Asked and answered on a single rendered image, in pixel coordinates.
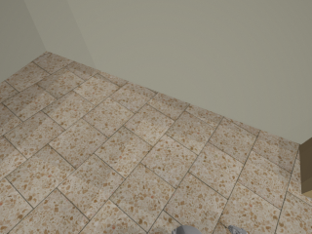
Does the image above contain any cupboard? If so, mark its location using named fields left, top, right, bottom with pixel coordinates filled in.
left=299, top=137, right=312, bottom=198

